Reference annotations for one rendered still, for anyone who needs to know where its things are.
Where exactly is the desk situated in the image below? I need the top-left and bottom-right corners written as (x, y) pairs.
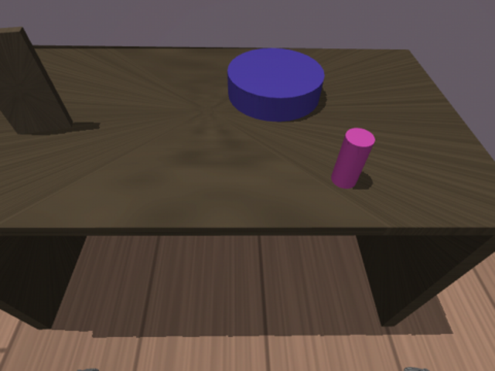
top-left (0, 46), bottom-right (495, 329)

